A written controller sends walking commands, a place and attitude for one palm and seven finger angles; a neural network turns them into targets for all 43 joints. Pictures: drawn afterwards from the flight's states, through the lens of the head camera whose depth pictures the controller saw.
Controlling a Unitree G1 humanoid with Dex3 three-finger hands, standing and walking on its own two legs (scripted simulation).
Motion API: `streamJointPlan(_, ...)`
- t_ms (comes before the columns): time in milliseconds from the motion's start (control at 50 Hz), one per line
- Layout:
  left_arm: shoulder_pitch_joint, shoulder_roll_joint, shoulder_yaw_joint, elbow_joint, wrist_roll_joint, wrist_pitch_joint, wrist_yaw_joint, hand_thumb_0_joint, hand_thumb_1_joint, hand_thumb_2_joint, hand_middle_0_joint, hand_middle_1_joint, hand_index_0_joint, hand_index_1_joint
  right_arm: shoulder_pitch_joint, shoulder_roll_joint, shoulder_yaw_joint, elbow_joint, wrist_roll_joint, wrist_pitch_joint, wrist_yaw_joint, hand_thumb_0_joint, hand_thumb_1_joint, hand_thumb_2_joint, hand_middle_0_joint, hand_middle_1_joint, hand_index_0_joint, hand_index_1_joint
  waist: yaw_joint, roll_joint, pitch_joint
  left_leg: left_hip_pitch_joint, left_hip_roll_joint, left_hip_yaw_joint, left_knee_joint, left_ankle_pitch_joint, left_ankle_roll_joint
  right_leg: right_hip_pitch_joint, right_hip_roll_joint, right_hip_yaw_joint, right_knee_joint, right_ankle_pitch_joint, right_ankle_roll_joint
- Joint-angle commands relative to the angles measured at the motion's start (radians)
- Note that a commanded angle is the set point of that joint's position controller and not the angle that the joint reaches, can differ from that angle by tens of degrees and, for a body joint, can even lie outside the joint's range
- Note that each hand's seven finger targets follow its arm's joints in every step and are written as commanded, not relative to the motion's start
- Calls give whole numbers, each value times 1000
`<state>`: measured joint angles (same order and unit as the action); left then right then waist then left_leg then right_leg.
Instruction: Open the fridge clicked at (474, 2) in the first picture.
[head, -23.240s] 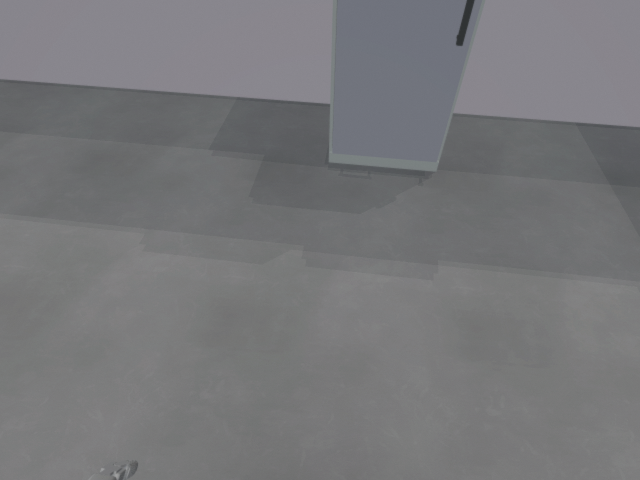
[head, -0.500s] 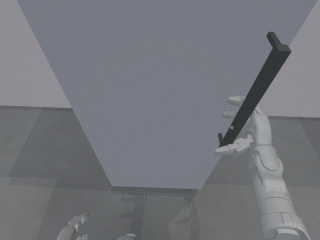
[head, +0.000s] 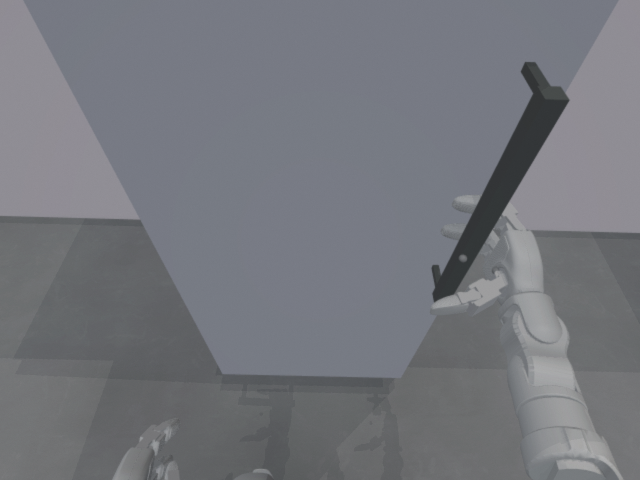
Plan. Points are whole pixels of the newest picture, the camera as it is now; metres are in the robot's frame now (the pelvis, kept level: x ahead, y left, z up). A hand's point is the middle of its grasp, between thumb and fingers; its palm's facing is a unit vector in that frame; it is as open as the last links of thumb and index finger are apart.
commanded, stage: grip the handle and tug to test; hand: right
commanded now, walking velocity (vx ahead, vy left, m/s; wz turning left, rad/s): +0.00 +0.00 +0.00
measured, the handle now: (475, 213) +0.44 -0.15 +0.10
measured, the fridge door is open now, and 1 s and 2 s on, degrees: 0 0 1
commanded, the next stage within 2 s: pull the door a little, standing still in 1.40 s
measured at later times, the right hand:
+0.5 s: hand (460, 253) +0.39 -0.13 +0.08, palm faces -0.10 +1.00 -0.01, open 8.1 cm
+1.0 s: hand (457, 251) +0.39 -0.13 +0.08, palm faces -0.07 +1.00 -0.01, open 5.3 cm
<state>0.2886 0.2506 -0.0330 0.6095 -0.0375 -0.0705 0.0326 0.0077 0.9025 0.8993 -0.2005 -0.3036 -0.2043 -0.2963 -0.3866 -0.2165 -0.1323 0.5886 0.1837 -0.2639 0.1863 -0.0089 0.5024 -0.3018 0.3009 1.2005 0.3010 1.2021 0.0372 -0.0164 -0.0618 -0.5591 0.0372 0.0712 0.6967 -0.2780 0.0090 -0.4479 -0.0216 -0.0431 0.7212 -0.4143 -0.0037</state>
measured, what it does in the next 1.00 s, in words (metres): stands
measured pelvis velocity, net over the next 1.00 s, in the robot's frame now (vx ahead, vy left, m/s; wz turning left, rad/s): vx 0.01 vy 0.00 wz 0.01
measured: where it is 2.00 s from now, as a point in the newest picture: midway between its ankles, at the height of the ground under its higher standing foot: outside the picture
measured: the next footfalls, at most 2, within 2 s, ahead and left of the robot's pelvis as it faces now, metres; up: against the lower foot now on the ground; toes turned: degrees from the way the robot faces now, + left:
none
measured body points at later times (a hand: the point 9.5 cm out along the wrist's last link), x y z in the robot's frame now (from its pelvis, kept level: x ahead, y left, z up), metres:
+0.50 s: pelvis +0.00 +0.00 +0.00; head +0.05 +0.00 +0.45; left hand +0.11 +0.24 -0.11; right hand +0.39 -0.19 +0.08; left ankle +0.04 +0.12 -0.71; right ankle -0.03 -0.11 -0.71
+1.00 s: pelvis +0.01 +0.00 +0.00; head +0.05 +0.01 +0.45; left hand +0.12 +0.25 -0.11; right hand +0.39 -0.18 +0.08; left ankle +0.04 +0.12 -0.71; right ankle -0.03 -0.11 -0.71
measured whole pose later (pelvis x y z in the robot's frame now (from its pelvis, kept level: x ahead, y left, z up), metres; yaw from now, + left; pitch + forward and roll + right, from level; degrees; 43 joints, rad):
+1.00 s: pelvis +0.01 +0.00 +0.00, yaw +0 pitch +9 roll +0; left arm 0.30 0.25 -0.03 0.61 -0.03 -0.07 0.02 0.01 0.90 0.90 -0.20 -0.30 -0.20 -0.30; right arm -0.38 -0.20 -0.13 0.56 0.17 -0.25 0.15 0.01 -0.77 -0.83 0.43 1.40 0.40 1.40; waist 0.04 -0.02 -0.07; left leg -0.57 0.03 0.07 0.70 -0.29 0.01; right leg -0.45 -0.02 -0.05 0.72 -0.42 0.00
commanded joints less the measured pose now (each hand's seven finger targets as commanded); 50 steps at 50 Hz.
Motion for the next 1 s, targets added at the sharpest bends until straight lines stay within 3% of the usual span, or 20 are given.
streamJointPlan(0, 8, 125, 51, -120, 0, -46, 7, 0, 900, 900, -200, -300, -200, -300, -406, -149, -56, -214, 10, -69, -5, 0, 407, -340, 310, 1213, 310, 1213, 9, 24, -309, 289, -32, -37, -45, 254, 12, -8, 28, 25, -109, 251, -5)
streamJointPlan(60, 11, 126, 52, -124, 1, -43, 5, 0, 900, 900, -200, -300, -200, -300, -358, -168, -76, -203, 10, -73, -1, 0, 267, -400, 325, 1233, 325, 1233, -2, 39, -320, 313, -32, -39, -37, 294, 12, -14, 26, 23, -107, 287, -5)
streamJointPlan(120, 9, 120, 53, -129, 0, -45, 0, 0, 900, 900, -200, -300, -200, -300, -355, -129, -47, -232, 10, -75, 0, 0, 127, -460, 340, 1253, 340, 1253, -2, -17, -321, 288, -34, -34, -36, 297, 15, 10, 25, 21, -106, 301, 0)
streamJointPlan(140, 15, 126, 54, -128, 1, -42, 0, 0, 900, 900, -200, -300, -200, -300, -334, -143, -59, -200, 12, -67, -1, 0, 80, -480, 345, 1260, 345, 1260, 1, 35, -305, 294, -36, -31, -37, 300, 14, -4, 22, 23, -105, 304, -3)
streamJointPlan(180, 13, 128, 53, -131, -1, -39, -1, 0, 900, 900, -200, -300, -200, -300, -325, -148, -64, -200, 12, -63, 3, 0, -13, -520, 355, 1273, 355, 1273, -2, 28, -293, 293, -34, -32, -38, 286, 13, -21, 23, 21, -113, 283, -1)
streamJointPlan(220, 7, 124, 53, -132, -2, -39, 0, 0, 900, 900, -200, -300, -200, -300, -376, -130, -41, -229, 9, -64, 0, 0, -107, -560, 365, 1287, 365, 1287, 9, -5, -293, 272, -34, -34, -45, 258, 12, -8, 25, 19, -113, 258, -1)
streamJointPlan(260, 16, 129, 55, -130, 1, -39, 2, 0, 900, 900, -200, -300, -200, -300, -376, -160, -67, -237, 9, -66, -6, 0, -200, -600, 375, 1300, 375, 1300, 6, 40, -310, 292, -35, -32, -40, 273, 13, -8, 22, 27, -112, 277, -4)
streamJointPlan(340, 13, 129, 54, -124, 0, -40, 6, 0, 900, 900, -200, -300, -200, -300, -389, -148, -54, -213, 7, -68, -9, 0, -387, -680, 395, 1327, 395, 1327, 11, 35, -283, 269, -37, -31, -43, 241, 14, -12, 21, 27, -111, 254, -4)
streamJointPlan(380, 14, 124, 54, -120, -1, -44, 6, 0, 900, 900, -200, -300, -200, -300, -441, -128, -31, -232, 2, -73, -12, 0, -480, -720, 405, 1340, 405, 1340, 20, -3, -298, 251, -37, -32, -44, 238, 13, 9, 23, 28, -110, 253, -3)
streamJointPlan(500, 23, 126, 56, -119, 1, -46, 0, 0, 900, 900, -200, -300, -200, -300, -355, -133, -54, -191, 3, -67, -18, 0, -760, -840, 435, 1380, 435, 1380, 0, 34, -305, 275, -38, -25, -37, 273, 15, -1, 20, 28, -112, 291, 1)
streamJointPlan(540, 23, 126, 56, -124, 3, -45, -2, 0, 900, 900, -200, -300, -200, -300, -365, -116, -35, -206, 1, -68, -17, 0, -853, -880, 445, 1393, 445, 1393, 2, 15, -311, 280, -36, -26, -33, 292, 16, 5, 22, 26, -110, 313, 0)
streamJointPlan(560, 25, 127, 58, -125, 4, -43, -3, 0, 900, 900, -200, -300, -200, -300, -338, -145, -66, -202, -1, -66, -21, 0, -900, -900, 450, 1400, 450, 1400, -8, 33, -319, 292, -37, -28, -32, 299, 14, -2, 20, 24, -109, 314, 0)
streamJointPlan(700, 23, 123, 57, -128, 1, -41, -5, 0, 900, 900, -200, -300, -200, -300, -366, -85, -6, -216, -8, -64, -24, 0, -900, -900, 450, 1400, 450, 1400, 12, 27, -300, 263, -39, -27, -39, 275, 13, 3, 20, 21, -107, 285, -2)
streamJointPlan(720, 26, 125, 59, -124, 2, -41, -5, 0, 900, 900, -200, -300, -200, -300, -389, -105, -17, -228, -12, -66, -28, 0, -900, -900, 450, 1400, 450, 1400, 14, 23, -306, 263, -38, -28, -37, 278, 12, 6, 21, 23, -105, 286, -2)
streamJointPlan(800, 24, 120, 59, -128, 3, -44, -10, 0, 900, 900, -200, -300, -200, -300, -356, -77, 11, -256, -20, -68, -30, 0, -900, -900, 450, 1400, 450, 1400, 9, -12, -318, 264, -38, -25, -29, 309, 15, 25, 19, 24, -101, 332, 1)
streamJointPlan(820, 26, 120, 60, -128, 4, -46, -10, 0, 900, 900, -200, -300, -200, -300, -362, -68, 16, -255, -19, -67, -31, 0, -900, -900, 450, 1400, 450, 1400, 11, 13, -317, 265, -39, -23, -30, 304, 14, 21, 20, 26, -101, 326, 0)
streamJointPlan(840, 29, 125, 63, -126, 5, -44, -9, 0, 900, 900, -200, -300, -200, -300, -358, -87, 6, -250, -20, -67, -32, 0, -900, -900, 450, 1400, 450, 1400, 12, 51, -320, 280, -39, -25, -31, 310, 13, 13, 18, 27, -98, 326, -5)
streamJointPlan(880, 22, 123, 62, -130, 5, -43, -9, 0, 900, 900, -200, -300, -200, -300, -344, -100, -11, -260, -20, -66, -29, 0, -900, -900, 450, 1400, 450, 1400, 3, 8, -330, 289, -37, -33, -32, 318, 12, 13, 22, 18, -99, 319, -5)
streamJointPlan(940, 22, 125, 62, -131, 6, -40, -6, 0, 900, 900, -200, -300, -200, -300, -327, -133, -37, -259, -18, -65, -24, 0, -900, -900, 450, 1400, 450, 1400, -5, 23, -329, 313, -35, -32, -29, 333, 15, 6, 22, 20, -101, 333, -7)
streamJointPlan(980, 16, 116, 58, -137, 4, -42, -9, 0, 900, 900, -200, -300, -200, -300, -299, -92, -9, -287, -10, -66, -14, 0, -900, -900, 450, 1400, 450, 1400, -6, 7, -338, 316, -36, -30, -28, 354, 15, 17, 23, 17, -102, 352, -5)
